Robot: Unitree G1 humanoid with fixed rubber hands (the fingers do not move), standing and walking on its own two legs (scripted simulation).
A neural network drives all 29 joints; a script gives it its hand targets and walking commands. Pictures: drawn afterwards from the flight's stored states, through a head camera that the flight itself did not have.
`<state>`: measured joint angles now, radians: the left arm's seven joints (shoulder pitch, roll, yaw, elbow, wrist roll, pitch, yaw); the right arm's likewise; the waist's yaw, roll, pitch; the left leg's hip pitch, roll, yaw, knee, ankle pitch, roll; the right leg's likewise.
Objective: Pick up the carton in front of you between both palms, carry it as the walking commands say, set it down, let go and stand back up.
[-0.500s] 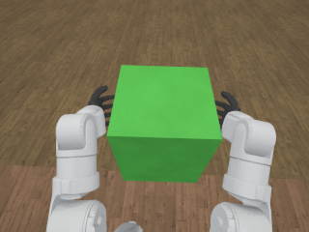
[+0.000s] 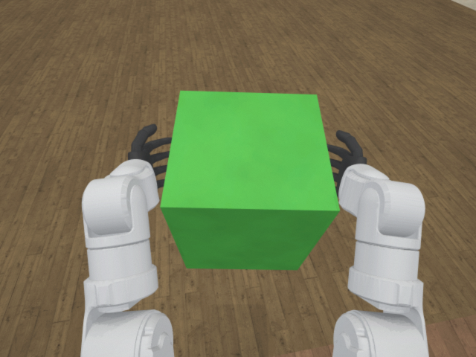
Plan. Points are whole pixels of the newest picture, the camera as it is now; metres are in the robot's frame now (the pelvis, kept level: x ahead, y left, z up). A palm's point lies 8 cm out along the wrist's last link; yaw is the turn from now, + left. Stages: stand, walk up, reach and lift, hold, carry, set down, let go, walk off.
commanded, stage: carry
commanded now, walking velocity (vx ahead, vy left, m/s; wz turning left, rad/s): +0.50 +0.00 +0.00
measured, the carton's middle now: (245, 190) +0.39 -0.03 +0.10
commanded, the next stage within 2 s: none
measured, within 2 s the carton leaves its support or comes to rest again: neither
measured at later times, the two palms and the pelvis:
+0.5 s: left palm (164, 54) +0.70 +0.13 +0.21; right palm (302, 66) +0.67 -0.17 +0.19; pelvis +0.33 +0.01 +0.05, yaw -1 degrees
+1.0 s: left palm (174, 20) +0.98 +0.14 +0.19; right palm (275, 19) +1.01 -0.16 +0.18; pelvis +0.66 -0.04 +0.08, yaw +2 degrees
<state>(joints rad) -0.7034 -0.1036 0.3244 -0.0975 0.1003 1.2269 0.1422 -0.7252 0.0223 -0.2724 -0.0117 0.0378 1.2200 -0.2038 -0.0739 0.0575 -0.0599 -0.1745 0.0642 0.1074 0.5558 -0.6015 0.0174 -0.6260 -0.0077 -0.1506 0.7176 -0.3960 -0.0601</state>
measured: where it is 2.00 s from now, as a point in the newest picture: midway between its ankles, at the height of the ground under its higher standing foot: (227, 162)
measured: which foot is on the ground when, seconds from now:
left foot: down 0.00-0.00, up 0.02-0.36, down 0.38-0.78, up 0.80-1.00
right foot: down 0.00-0.42, up 0.44-0.76, down 0.78-1.00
